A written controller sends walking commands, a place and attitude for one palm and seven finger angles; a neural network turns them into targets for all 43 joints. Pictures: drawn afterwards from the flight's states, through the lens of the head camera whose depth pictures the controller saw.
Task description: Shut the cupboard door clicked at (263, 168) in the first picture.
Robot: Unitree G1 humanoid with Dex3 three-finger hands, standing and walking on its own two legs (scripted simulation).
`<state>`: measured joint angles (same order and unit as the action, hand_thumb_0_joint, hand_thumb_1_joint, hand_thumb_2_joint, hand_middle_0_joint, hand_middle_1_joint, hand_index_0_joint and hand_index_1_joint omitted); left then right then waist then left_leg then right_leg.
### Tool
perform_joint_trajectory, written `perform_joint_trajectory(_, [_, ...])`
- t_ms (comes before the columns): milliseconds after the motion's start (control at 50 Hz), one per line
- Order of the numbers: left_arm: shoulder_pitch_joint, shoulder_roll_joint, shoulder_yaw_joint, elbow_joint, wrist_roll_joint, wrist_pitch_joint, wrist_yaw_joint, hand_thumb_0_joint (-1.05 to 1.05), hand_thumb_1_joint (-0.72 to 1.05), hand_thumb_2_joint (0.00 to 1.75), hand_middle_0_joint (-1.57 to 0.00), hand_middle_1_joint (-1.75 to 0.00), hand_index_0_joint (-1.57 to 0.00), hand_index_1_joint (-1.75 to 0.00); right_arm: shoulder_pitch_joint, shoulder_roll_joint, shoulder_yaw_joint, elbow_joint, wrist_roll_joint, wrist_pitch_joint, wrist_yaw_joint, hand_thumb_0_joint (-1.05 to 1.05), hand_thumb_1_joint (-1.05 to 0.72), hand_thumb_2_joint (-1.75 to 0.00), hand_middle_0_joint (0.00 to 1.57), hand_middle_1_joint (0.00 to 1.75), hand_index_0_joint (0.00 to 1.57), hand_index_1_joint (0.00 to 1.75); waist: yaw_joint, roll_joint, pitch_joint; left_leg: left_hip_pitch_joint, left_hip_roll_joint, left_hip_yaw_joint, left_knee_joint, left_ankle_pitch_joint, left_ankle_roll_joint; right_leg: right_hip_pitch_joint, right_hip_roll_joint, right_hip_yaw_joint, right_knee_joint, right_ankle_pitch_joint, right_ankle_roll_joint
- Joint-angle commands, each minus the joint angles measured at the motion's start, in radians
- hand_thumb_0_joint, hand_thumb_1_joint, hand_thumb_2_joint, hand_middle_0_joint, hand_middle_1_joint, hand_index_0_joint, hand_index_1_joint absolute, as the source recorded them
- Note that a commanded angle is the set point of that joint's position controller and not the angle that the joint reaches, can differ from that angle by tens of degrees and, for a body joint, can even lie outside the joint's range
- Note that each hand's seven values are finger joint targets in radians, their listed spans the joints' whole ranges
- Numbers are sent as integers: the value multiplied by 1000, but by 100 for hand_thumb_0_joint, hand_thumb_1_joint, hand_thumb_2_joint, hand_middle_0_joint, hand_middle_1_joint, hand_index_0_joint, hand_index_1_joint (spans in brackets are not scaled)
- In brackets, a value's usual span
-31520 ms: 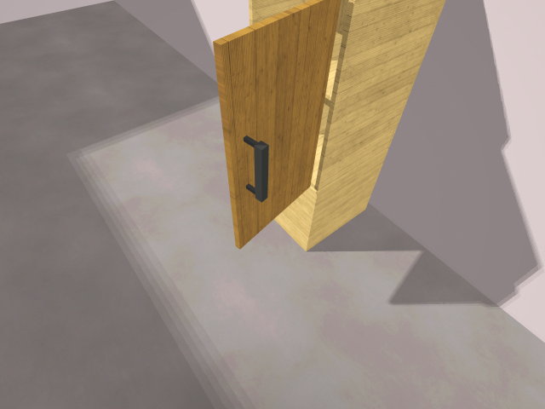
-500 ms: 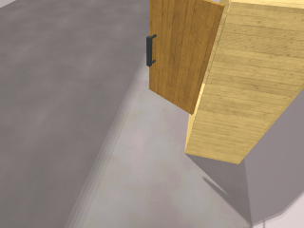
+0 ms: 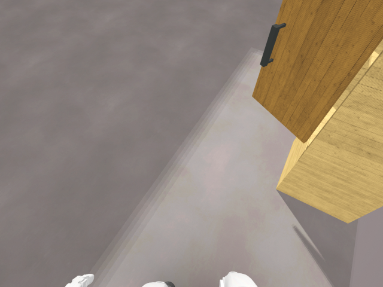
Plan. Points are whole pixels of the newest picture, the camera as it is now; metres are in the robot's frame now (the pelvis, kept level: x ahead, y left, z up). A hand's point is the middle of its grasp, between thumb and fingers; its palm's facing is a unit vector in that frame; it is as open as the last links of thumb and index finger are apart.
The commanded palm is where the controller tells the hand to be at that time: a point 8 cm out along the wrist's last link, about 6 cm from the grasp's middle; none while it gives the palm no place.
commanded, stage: walk to a spot facing it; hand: left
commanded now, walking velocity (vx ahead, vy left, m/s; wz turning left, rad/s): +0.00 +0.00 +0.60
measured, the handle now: (273, 45) +0.93 -0.29 -0.04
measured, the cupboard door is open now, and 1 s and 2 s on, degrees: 62 62 62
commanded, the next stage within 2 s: turn to face it in 1.46 s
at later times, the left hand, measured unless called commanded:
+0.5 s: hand out of the picture -0.04 +0.18 -0.16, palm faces +0.39 -0.89 -0.24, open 7.4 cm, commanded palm none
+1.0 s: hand (61, 281) +0.15 +0.30 -0.15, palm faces +0.48 -0.85 -0.21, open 7.4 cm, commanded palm none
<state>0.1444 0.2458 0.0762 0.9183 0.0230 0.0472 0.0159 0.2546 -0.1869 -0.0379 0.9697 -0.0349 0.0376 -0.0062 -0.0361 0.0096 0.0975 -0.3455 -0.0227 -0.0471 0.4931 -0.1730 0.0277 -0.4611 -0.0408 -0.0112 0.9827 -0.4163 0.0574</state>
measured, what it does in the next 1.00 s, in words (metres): walks ahead, turning left: right foot, then left foot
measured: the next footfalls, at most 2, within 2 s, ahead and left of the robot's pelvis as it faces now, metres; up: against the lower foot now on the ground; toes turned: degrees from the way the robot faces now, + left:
right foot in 0.14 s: +0.04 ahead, -0.15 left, +0.00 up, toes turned +6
left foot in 0.58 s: +0.01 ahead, +0.13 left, +0.00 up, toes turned +31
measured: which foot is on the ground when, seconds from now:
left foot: down 0.00-0.14, up 0.16-0.56, down 0.58-1.00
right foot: up 0.00-0.12, down 0.14-0.58, up 0.60-1.00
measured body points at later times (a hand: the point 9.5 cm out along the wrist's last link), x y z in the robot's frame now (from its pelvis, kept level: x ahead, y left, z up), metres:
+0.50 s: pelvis +0.00 -0.02 +0.00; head +0.05 +0.00 +0.45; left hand -0.06 +0.22 -0.14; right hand +0.19 -0.24 -0.14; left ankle -0.04 +0.11 -0.70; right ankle +0.00 -0.15 -0.74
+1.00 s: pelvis +0.14 +0.08 +0.00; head +0.17 +0.09 +0.45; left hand +0.12 +0.35 -0.14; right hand +0.21 -0.14 -0.16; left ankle -0.02 +0.11 -0.74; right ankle +0.33 +0.03 -0.71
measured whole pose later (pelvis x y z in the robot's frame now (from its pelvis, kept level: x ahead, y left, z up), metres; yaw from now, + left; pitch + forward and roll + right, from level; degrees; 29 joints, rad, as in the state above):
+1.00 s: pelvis +0.14 +0.08 +0.00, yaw +31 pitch -1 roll +2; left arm 0.13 0.21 0.06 0.90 0.03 0.00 -0.04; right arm 0.40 -0.16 -0.02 1.05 -0.03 -0.04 -0.01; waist -0.04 -0.02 0.08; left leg 0.06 -0.04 0.01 0.31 -0.36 0.02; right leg -0.56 -0.11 -0.05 0.72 -0.12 0.03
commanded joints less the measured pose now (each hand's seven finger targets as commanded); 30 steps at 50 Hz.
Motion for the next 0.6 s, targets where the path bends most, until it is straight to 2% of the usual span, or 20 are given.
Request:
perform_joint_trajectory(0, [1,51,9,-89,-8,-21,7,0,90,90,-20,-30,-20,-30,39,-233,-69,-66,-2,-10,-16,0,-90,-90,20,30,20,30,-5,128,-163,169,232,-339,-172,140,133,18,22,13,-151,-24,-1])
perform_joint_trajectory(40, [49,58,10,-83,-11,-18,11,0,90,90,-20,-30,-20,-30,0,-232,-74,-83,-1,-2,-11,0,-90,-90,20,30,20,30,16,157,-151,94,205,-349,-170,106,118,129,46,2,-278,-11,-11])
perform_joint_trajectory(60, [91,71,13,-75,-12,-21,12,0,90,90,-20,-30,-20,-30,-20,-234,-76,-92,3,0,-9,0,-90,-90,20,30,20,30,35,174,-159,50,180,-342,-145,96,100,213,56,2,-375,34,-14])
perform_joint_trajectory(80, [143,85,21,-62,-13,-24,15,0,90,90,-20,-30,-20,-30,-54,-220,-77,-105,8,5,-8,0,-90,-90,20,30,20,30,63,151,-156,-42,143,-324,-126,2,70,328,53,-10,-496,117,-18])
perform_joint_trajectory(100, [182,129,32,-56,-6,-29,19,0,90,90,-20,-30,-20,-30,-62,-182,-76,-119,16,9,-2,0,-90,-90,20,30,20,30,82,52,-149,-167,72,-276,-53,-138,17,443,-31,65,-640,89,-46])
perform_joint_trajectory(120, [179,222,51,-70,12,-35,25,0,90,90,-20,-30,-20,-30,-51,-122,-71,-134,23,8,2,0,-90,-90,20,30,20,30,88,-239,-129,-325,-62,-97,205,-318,-61,479,-296,368,-789,-74,-144])
perform_joint_trajectory(140, [103,237,41,-90,11,-32,29,0,90,90,-20,-30,-20,-30,-74,-151,-78,-137,11,8,6,0,-90,-90,20,30,20,30,73,-267,-65,-299,-57,-36,500,-400,-68,278,-452,449,-825,-53,-216])
perform_joint_trajectory(160, [22,205,28,-117,6,-31,32,0,90,90,-20,-30,-20,-30,-45,-164,-83,-134,6,15,17,0,-90,-90,20,30,20,30,24,-153,-43,-247,-21,-62,631,-359,-62,169,-432,346,-809,-19,-235])
perform_joint_trajectory(180, [-21,151,26,-124,6,-43,33,0,90,90,-20,-30,-20,-30,-24,-147,-84,-109,3,24,19,0,-90,-90,20,30,20,30,-4,-166,-30,-252,2,-58,704,-304,-63,166,-358,290,-778,48,-218])
perform_joint_trajectory(220, [-38,121,12,-128,3,-54,25,0,90,90,-20,-30,-20,-30,-11,-137,-73,-99,5,23,33,0,-90,-90,20,30,20,30,-22,-164,-29,-257,32,-4,743,-210,-83,227,-267,101,-699,266,-185])
perform_joint_trajectory(240, [-15,121,14,-122,3,-60,22,0,90,90,-20,-30,-20,-30,-16,-128,-68,-108,8,21,37,0,-90,-90,20,30,20,30,-16,-182,-57,-261,38,20,712,-196,-91,282,-256,49,-689,309,-176])
perform_joint_trajectory(280, [58,134,20,-101,3,-66,20,0,90,90,-20,-30,-20,-30,-72,-125,-59,-125,9,17,44,0,-90,-90,20,30,20,30,24,-183,-77,-273,49,57,623,-191,-99,389,-259,18,-690,329,-164])
perform_joint_trajectory(360, [207,166,35,-37,8,-83,10,0,90,90,-20,-30,-20,-30,-207,-119,-46,-168,9,-2,52,0,-90,-90,20,30,20,30,101,-183,-72,-301,70,104,438,-252,-85,535,-323,16,-686,376,-183])
perform_joint_trajectory(420, [244,180,43,-19,13,-87,1,0,90,90,-20,-30,-20,-30,-240,-107,-35,-179,10,-15,56,0,-90,-90,20,30,20,30,113,-202,-73,-253,71,136,304,-276,-67,549,-347,-2,-672,358,-183])
perform_joint_trajectory(460, [250,188,48,-11,15,-89,-4,0,90,90,-20,-30,-20,-30,-242,-104,-31,-185,14,-24,59,0,-90,-90,20,30,20,30,111,-204,-74,-174,66,155,216,-297,-50,518,-368,-15,-659,334,-181])
perform_joint_trajectory(480, [239,198,49,-11,15,-89,-7,0,90,90,-20,-30,-20,-30,-223,-104,-29,-182,15,-28,59,0,-90,-90,20,30,20,30,98,-198,-77,-114,57,171,159,-283,-42,487,-370,-37,-640,334,-171])
perform_joint_trajectory(520, [193,207,51,-17,5,-88,-13,0,90,90,-20,-30,-20,-30,-106,-128,-34,-152,9,-39,53,0,-90,-90,20,30,20,30,25,-139,-110,149,12,217,-8,-167,-26,346,-320,-144,-505,329,-117])
perform_joint_trajectory(540, [180,178,44,-23,-3,-87,-20,0,90,90,-20,-30,-20,-30,13,-194,-51,-117,7,-46,44,0,-90,-90,20,30,20,30,-41,-3,-175,401,51,136,-94,-139,3,189,-263,-224,-279,307,-65])
perform_joint_trajectory(560, [133,101,27,-76,-6,-85,-35,0,90,90,-20,-30,-20,-30,151,-334,-91,-87,-2,-50,33,0,-90,-90,20,30,20,30,-119,337,-220,622,348,-315,-146,-157,113,-177,-104,-252,45,-126,8])
perform_joint_trajectory(580, [-14,104,11,-141,5,-80,-31,0,90,90,-20,-30,-20,-30,263,-372,-97,-45,5,-46,17,0,-90,-90,20,30,20,30,-173,286,-192,618,450,-442,-210,-2,194,-342,-78,-106,185,-203,-7])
